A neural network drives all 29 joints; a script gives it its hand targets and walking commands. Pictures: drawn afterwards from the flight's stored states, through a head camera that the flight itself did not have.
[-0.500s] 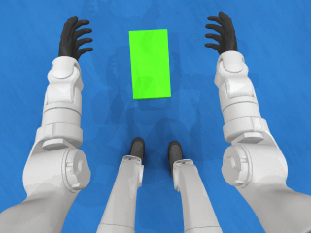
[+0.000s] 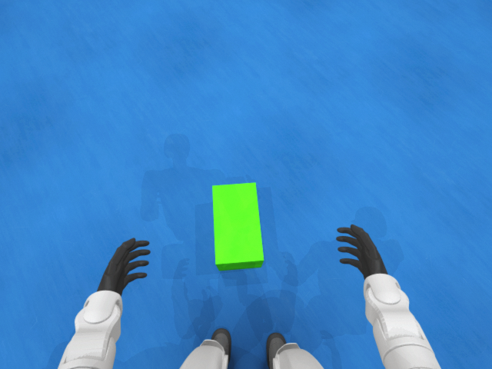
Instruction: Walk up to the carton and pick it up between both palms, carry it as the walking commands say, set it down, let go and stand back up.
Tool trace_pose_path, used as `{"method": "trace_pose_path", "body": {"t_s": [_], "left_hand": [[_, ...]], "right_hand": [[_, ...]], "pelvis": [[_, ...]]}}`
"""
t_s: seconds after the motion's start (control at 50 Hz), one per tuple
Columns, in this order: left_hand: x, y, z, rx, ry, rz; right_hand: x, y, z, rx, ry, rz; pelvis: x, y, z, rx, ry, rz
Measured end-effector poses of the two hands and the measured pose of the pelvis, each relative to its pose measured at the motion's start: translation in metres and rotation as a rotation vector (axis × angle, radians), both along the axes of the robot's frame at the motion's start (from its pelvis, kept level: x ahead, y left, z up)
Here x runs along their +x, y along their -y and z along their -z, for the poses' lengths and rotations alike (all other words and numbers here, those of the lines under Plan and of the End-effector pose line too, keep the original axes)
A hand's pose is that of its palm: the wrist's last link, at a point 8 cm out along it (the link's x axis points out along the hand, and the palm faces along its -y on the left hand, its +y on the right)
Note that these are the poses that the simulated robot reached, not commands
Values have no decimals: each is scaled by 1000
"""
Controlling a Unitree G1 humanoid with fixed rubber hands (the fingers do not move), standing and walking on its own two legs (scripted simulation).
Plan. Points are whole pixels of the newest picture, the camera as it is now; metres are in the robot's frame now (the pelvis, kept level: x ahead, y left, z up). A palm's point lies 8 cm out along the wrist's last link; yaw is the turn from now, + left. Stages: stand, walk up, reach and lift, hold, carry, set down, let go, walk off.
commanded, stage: let go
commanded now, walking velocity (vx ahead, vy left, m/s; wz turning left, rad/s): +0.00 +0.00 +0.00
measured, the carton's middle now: (237, 227) +0.50 +0.04 -0.67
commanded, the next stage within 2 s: stand in 0.74 s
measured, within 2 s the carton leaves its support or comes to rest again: neither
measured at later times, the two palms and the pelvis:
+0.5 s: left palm (108, 320) +0.19 +0.22 -0.05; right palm (421, 321) +0.19 -0.25 -0.05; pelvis +0.03 -0.02 +0.02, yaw +0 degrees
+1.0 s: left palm (63, 334) +0.17 +0.29 -0.07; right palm (447, 340) +0.17 -0.28 -0.06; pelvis +0.04 +0.00 +0.01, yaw -1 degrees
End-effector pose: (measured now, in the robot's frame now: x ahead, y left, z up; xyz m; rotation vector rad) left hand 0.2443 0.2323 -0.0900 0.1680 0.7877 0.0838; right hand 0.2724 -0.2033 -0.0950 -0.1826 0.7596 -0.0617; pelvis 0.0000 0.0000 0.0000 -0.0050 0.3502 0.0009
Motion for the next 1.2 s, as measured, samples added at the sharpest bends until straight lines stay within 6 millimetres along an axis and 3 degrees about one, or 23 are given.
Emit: {"method": "trace_pose_path", "body": {"t_s": [0.14,0.3,0.52,0.74,0.98,1.2], "left_hand": [[-41,11,-23,-13,-8,2],[-56,12,-39,-5,-3,10],[-51,15,-38,-7,-18,22],[-58,3,-37,20,-46,-15],[-71,-54,-20,163,-101,-29],[-65,-60,-13,179,-147,-16]], "right_hand": [[-50,25,-26,2,-15,9],[-76,42,-42,-6,-25,5],[-77,41,-45,7,-33,12],[-80,38,-46,-13,-16,35],[-103,80,-33,-203,-137,71],[-104,82,-28,-215,-181,92]], "pelvis": [[13,8,-12,6,185,2],[26,15,-18,13,331,0],[33,15,-17,14,402,-3],[33,6,-15,10,391,-8],[35,-2,-12,-1,348,8],[44,-7,-14,1,350,16]]}}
